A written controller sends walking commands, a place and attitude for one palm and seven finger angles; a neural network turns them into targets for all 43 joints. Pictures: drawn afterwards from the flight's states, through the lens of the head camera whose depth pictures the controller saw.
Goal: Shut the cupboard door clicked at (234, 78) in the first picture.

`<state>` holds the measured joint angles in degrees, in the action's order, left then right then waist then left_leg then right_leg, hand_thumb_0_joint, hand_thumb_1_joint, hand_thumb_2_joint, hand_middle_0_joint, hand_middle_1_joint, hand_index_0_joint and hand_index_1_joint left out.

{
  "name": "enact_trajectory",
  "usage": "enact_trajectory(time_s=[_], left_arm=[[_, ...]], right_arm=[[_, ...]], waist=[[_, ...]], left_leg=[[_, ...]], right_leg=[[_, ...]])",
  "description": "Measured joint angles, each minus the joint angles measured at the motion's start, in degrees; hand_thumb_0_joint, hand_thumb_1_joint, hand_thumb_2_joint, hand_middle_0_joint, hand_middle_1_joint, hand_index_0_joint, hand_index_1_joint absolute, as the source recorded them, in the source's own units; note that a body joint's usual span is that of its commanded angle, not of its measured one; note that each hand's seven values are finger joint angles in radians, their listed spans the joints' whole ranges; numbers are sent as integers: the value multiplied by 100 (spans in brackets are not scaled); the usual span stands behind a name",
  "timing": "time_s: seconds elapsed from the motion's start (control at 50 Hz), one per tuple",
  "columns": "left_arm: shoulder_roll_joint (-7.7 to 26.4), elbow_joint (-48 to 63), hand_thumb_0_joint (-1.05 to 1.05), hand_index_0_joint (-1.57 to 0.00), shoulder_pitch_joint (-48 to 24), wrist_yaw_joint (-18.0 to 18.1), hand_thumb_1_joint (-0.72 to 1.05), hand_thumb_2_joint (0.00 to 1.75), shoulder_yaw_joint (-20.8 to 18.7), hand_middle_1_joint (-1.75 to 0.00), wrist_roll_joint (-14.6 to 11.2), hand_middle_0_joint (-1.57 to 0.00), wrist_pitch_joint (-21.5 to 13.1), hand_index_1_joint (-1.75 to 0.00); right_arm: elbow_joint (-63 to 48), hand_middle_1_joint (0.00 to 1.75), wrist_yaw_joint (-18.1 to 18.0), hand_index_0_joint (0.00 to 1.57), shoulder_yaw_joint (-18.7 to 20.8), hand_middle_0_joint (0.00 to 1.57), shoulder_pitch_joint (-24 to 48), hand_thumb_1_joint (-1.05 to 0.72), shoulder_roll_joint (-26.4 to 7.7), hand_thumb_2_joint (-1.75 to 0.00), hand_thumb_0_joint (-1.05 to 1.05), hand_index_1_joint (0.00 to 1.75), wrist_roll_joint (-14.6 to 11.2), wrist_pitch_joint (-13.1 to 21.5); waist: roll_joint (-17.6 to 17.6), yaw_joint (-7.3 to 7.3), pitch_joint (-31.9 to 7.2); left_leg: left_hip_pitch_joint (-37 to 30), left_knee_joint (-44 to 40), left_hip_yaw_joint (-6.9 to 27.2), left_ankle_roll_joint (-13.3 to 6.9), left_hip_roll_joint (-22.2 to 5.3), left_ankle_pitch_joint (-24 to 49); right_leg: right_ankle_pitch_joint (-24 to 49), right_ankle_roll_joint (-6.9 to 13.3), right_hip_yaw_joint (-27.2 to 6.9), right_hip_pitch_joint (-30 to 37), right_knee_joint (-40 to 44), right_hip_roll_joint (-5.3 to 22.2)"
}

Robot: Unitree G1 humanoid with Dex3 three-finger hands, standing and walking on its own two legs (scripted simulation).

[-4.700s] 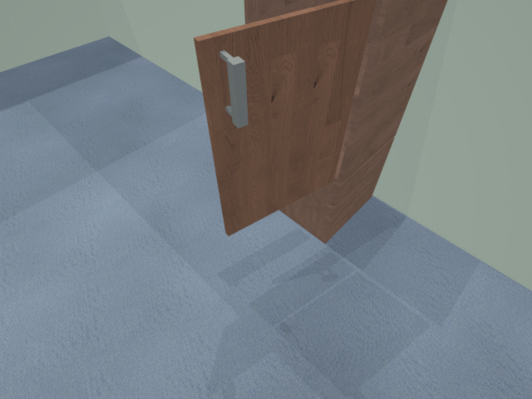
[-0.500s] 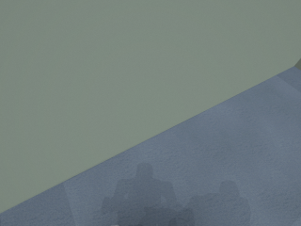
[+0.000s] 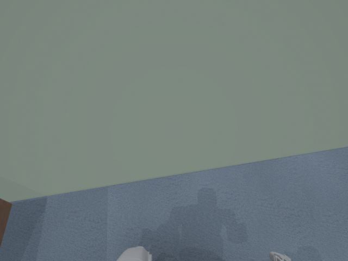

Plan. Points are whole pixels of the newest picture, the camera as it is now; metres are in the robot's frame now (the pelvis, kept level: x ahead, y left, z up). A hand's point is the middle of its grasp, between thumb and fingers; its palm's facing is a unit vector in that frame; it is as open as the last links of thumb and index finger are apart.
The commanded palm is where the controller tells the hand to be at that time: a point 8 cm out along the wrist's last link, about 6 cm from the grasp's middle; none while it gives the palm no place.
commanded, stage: turn to face it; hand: left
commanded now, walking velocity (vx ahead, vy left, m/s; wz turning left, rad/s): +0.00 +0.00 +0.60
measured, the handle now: out of the picture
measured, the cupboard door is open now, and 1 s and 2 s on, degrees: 77 77 77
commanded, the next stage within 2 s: none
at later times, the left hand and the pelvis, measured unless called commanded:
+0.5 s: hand out of the picture +0.05 +0.21 -0.16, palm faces +0.30 -0.90 -0.31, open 7.4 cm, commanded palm none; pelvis +0.01 -0.03 -0.02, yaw +17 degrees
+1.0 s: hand out of the picture -0.05 +0.19 -0.18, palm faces +0.59 -0.77 -0.26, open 7.4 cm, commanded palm none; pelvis +0.01 -0.03 -0.01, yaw +35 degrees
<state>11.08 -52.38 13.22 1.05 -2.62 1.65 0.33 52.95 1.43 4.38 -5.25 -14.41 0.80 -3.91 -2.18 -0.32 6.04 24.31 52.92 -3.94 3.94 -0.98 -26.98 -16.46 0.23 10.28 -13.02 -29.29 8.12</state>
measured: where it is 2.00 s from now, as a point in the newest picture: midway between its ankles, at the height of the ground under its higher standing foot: outside the picture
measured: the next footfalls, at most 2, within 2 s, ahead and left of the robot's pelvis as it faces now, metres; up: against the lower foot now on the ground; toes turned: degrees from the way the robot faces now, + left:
left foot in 0.12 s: +0.05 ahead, +0.13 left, +0.00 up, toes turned +11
right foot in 0.48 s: +0.10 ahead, -0.14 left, +0.00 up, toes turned +15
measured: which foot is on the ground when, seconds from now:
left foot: up 0.00-0.10, down 0.12-0.48, up 0.50-0.80, down 0.82-1.00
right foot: down 0.00-0.12, up 0.14-0.46, down 0.48-0.80, up 0.82-1.00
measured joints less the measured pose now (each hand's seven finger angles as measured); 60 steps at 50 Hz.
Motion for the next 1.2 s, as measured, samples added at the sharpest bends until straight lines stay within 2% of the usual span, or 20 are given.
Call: enact_trajectory(time_s=[0.08,0.12,0.14,0.18,0.26,0.36,0.42,0.48,0.54,0.58,0.62,0.76,0.8,0.82,0.88,0.94,1.04,1.12,1.16,1.2], left_arm=[[25,-62,0,-20,126,-34,90,90,-18,-30,-3,-20,-11,-30],[60,-84,0,-20,239,-57,90,90,-47,-30,-43,-20,20,-30],[111,-117,0,-20,229,-66,90,90,-65,-30,-67,-20,74,-30],[227,-148,0,-20,124,-38,90,90,-113,-30,-68,-20,253,-30],[323,-122,1,-20,-77,-42,90,90,-187,-30,-39,-20,363,-30],[351,63,0,-19,-302,-73,90,90,-194,-30,-50,-20,319,-30],[330,154,0,-19,-390,-71,90,90,-174,-30,-62,-20,271,-30],[337,273,0,-19,-356,-65,90,90,-147,-30,-54,-20,128,-30],[146,252,0,-20,-388,-3,90,90,-83,-30,-19,-20,68,-30],[34,238,0,-20,-328,18,90,90,-44,-30,-20,-20,80,-30],[-26,204,0,-20,-267,20,90,90,-12,-30,-23,-20,80,-30],[-3,119,0,-20,-140,-27,91,90,0,-30,-6,-20,19,-30],[57,97,0,-20,-58,-55,91,90,-31,-30,-40,-20,51,-30],[97,84,0,-20,-30,-68,91,90,-49,-30,-66,-20,95,-30],[296,-21,0,-20,-137,-32,91,90,-150,-30,-69,-20,326,-30],[376,-62,0,-20,-256,-41,91,90,-213,-30,-47,-20,402,-30],[362,82,0,-19,-386,-73,91,90,-201,-30,-62,-20,325,-30],[347,234,0,-19,-331,-73,91,90,-160,-30,-69,-20,176,-30],[276,243,0,-19,-314,-30,90,90,-144,-30,-22,-20,87,-30],[151,221,0,-19,-272,-12,90,90,-86,-30,-19,-20,93,-30]], right_arm=[[-90,30,16,19,-72,19,178,-91,43,-89,1,30,-18,64],[-178,30,30,19,-109,19,182,-91,26,-89,1,30,-1,128],[-204,30,16,19,-96,19,181,-91,51,-89,1,30,16,181],[-209,30,-13,19,-128,20,150,-91,132,-89,1,30,33,214],[-144,30,-103,20,-177,20,-74,-91,219,-89,1,30,57,197],[-28,30,-117,20,-185,20,-308,-91,248,-89,1,30,80,147],[12,30,-102,20,-143,20,-424,-90,225,-89,1,30,95,97],[23,30,-92,20,-77,20,-559,-90,195,-89,1,30,49,36],[106,30,-69,20,40,20,-535,-91,40,-89,1,30,30,-47],[154,30,-38,20,80,20,-527,-91,-22,-89,1,30,42,-83],[173,30,-13,20,79,20,-504,-91,-21,-89,1,30,36,-96],[92,30,29,19,-36,19,-289,-91,80,-89,1,30,-19,-4],[9,30,36,19,-63,19,-253,-91,54,-89,1,30,-10,65],[-40,30,30,19,-51,20,-252,-91,38,-89,1,30,6,120],[-73,30,-40,20,-76,20,-200,-91,150,-89,1,30,51,194],[-86,30,-110,20,-108,20,-271,-91,194,-89,1,30,79,196],[-52,30,-134,20,-118,20,-347,-91,168,-89,1,30,106,142],[-47,30,-110,20,-68,20,-436,-90,148,-89,1,30,71,54],[2,30,-91,20,-3,20,-399,-91,97,-89,1,30,39,-1],[43,30,-45,20,54,20,-377,-91,11,-89,1,30,49,-54]], waist=[[-88,100,113],[-46,107,66],[-74,79,58],[-165,127,96],[-82,146,-7],[94,69,-76],[235,-23,-108],[265,-71,-199],[440,-129,-59],[431,-154,-31],[323,-177,-7],[-84,-71,143],[-90,-59,103],[-65,-74,49],[-206,-9,48],[-131,9,-40],[141,-17,-98],[270,-54,-205],[330,-27,-157],[429,-65,-97]], left_leg=[[-465,-1329,-206,-76,43,352],[-803,-2116,-253,-209,28,1182],[-739,-2059,-194,-337,56,1347],[-637,-1761,-92,-537,113,1111],[-714,-1961,186,-519,112,1110],[-771,-2288,528,-445,129,1363],[-675,-2249,746,-347,126,1384],[-396,-1872,907,-254,217,1167],[175,-158,846,-231,273,89],[426,778,605,-164,228,33],[441,993,374,-75,139,59],[-381,-1079,-84,-44,33,221],[-722,-1888,-125,-134,36,892],[-709,-2000,-35,-328,34,1300],[-537,-1650,82,-534,125,1072],[-561,-1855,292,-468,141,1131],[-575,-2192,680,-404,171,1414],[-369,-1995,979,-268,271,1376],[-30,-1102,975,-228,340,523],[341,124,844,-218,351,182]], right_leg=[[-204,-70,304,16,-267,116],[-442,-145,450,-123,-741,156],[-806,-263,344,-314,-1265,179],[-1413,-398,-183,-751,-2429,41],[-1067,-495,-676,-1272,-3349,-201],[-812,-498,-930,-1249,-2612,-327],[-754,-452,-947,-943,-1734,-456],[-175,-317,-927,-409,-394,-508],[-108,-100,-669,-367,-534,-450],[-111,-72,-535,-220,-374,-351],[-43,-76,-432,-79,-173,-242],[-141,-180,-24,51,-241,100],[-358,-255,113,-71,-621,168],[-565,-337,103,-244,-1034,174],[-1382,-432,-488,-857,-2591,-7],[-1115,-448,-727,-1190,-3139,-208],[-955,-426,-889,-1052,-2243,-426],[-513,-322,-889,-385,-550,-554],[-150,-167,-805,-371,-489,-522],[-174,-83,-603,-246,-449,-455]])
